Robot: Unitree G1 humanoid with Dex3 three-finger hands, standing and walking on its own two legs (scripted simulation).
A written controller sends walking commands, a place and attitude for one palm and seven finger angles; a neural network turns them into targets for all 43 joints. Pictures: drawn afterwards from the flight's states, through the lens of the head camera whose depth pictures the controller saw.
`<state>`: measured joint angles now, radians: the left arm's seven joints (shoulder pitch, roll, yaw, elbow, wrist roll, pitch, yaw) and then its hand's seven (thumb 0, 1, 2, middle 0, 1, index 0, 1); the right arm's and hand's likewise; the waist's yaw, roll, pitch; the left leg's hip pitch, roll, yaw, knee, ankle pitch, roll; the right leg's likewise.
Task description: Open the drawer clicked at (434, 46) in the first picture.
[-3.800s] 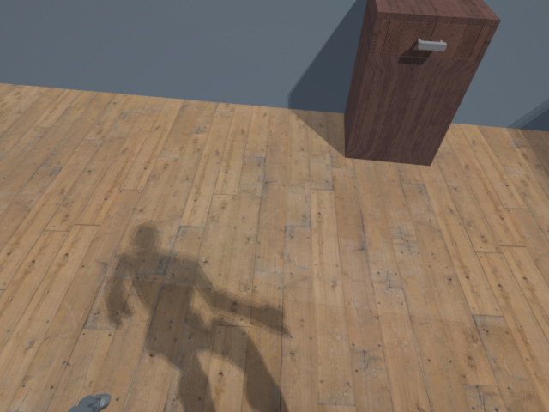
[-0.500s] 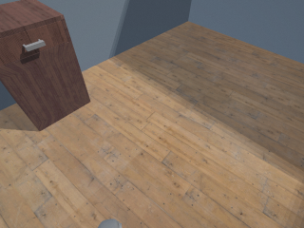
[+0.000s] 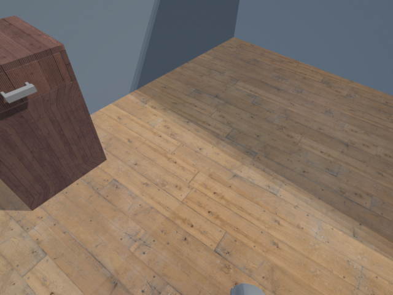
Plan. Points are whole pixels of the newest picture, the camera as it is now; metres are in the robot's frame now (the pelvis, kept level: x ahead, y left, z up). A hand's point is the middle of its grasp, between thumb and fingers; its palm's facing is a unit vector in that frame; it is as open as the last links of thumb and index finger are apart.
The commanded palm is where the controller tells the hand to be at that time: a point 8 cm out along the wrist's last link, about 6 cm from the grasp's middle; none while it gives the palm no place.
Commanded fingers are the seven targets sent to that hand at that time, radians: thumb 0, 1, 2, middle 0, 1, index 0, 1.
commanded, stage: walk to a spot facing it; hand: left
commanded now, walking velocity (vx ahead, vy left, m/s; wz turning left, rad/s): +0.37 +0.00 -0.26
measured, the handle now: (18, 91) +0.80 +0.76 -0.10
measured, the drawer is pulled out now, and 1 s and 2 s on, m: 0.00 0.00 0.00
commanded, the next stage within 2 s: turn to face it in 0.82 s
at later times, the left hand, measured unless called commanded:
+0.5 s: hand (162, 258) +0.24 +0.10 -0.16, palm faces -0.01 -0.98 -0.22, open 7.2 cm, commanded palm none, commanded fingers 0.00 0.90 0.90 -0.20 -0.30 -0.20 -0.30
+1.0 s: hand (154, 188) +0.45 +0.16 -0.18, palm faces +0.03 -0.98 -0.19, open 7.4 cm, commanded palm none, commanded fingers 0.00 0.90 0.90 -0.20 -0.30 -0.20 -0.30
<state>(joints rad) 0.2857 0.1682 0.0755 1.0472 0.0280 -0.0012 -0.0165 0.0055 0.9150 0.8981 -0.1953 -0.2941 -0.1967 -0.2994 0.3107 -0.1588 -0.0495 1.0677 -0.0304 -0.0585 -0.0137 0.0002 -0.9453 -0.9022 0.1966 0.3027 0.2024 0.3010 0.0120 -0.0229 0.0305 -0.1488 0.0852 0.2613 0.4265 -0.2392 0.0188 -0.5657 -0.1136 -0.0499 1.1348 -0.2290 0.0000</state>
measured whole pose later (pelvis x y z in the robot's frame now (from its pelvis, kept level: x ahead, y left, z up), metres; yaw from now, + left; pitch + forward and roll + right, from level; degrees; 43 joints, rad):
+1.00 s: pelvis +0.43 -0.02 +0.00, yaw -2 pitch -2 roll +0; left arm 0.26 0.18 0.07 1.06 0.03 -0.02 0.01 0.00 0.92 0.90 -0.20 -0.29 -0.20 -0.30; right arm 0.23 -0.17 -0.05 1.05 -0.02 -0.06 -0.02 -0.01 -0.96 -0.90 0.20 0.30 0.20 0.30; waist 0.01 -0.02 0.07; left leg -0.22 0.03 0.22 0.46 -0.21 0.07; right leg -0.52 -0.13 -0.06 1.10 -0.29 0.02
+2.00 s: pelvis +0.52 -0.03 +0.00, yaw +29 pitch +1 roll -1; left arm 0.14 0.25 0.08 0.89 0.01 0.05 0.02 0.01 0.91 0.90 -0.20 -0.29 -0.20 -0.30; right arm 0.18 -0.20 -0.05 0.90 -0.03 0.04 0.01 0.01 -0.90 -0.90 0.20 0.30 0.20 0.30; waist -0.02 0.00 0.07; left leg -0.33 -0.04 -0.02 0.47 -0.16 0.05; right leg -0.44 -0.09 0.00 0.97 -0.41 0.10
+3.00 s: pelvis +0.51 -0.01 +0.00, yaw +51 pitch -2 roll +0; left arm 0.21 0.21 0.05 1.02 0.03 0.02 -0.01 0.01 0.91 0.90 -0.20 -0.29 -0.20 -0.30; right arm 0.37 -0.17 -0.03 1.06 -0.03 -0.03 -0.02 0.00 -0.92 -0.90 0.20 0.30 0.20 0.30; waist -0.03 -0.02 0.02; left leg -0.03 -0.04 0.04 0.31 -0.26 0.06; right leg -0.44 -0.11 -0.07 0.84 -0.31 0.06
